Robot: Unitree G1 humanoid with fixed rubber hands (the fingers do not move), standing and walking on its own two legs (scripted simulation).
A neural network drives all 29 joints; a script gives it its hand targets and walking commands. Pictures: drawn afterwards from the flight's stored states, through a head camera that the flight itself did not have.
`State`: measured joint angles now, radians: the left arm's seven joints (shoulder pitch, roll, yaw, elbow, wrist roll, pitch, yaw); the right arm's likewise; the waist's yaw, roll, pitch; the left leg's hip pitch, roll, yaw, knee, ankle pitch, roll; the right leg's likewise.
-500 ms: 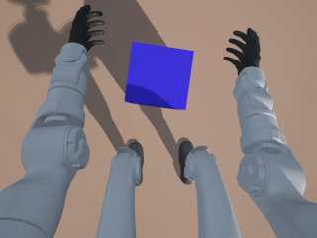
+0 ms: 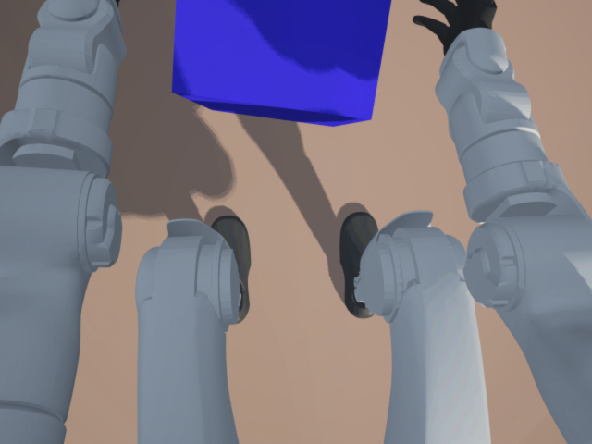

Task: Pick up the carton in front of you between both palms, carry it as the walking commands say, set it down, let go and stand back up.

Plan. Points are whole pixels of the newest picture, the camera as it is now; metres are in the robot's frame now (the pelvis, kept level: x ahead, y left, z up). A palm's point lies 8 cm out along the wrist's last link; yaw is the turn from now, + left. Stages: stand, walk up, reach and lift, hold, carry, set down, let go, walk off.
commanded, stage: reach and lift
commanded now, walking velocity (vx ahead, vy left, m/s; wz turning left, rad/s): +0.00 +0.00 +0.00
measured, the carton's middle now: (282, 36) +0.54 +0.03 -0.28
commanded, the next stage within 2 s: none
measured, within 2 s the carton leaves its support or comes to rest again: leaves its support in 0.96 s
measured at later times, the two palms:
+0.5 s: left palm out of the picture +0.55 +0.20 -0.20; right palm (437, 27) +0.53 -0.14 -0.20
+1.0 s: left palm out of the picture +0.56 +0.17 -0.20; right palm (430, 4) +0.55 -0.13 -0.18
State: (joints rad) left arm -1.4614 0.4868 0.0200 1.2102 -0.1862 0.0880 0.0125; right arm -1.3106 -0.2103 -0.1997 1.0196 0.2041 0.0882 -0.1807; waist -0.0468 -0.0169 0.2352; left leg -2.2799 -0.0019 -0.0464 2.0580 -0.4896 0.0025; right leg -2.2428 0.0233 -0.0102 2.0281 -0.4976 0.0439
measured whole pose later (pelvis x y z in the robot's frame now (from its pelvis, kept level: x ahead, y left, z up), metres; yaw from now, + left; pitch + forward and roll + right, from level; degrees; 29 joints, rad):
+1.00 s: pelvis +0.01 +0.00 -0.04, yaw +0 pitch +37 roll -3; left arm -1.49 0.36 0.00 1.16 -0.14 0.14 0.09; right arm -1.41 -0.18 -0.26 1.04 0.17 0.14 -0.20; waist -0.03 -0.06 0.30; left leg -2.32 0.01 -0.03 2.22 -0.54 0.01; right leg -2.29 0.06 0.02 2.19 -0.55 0.07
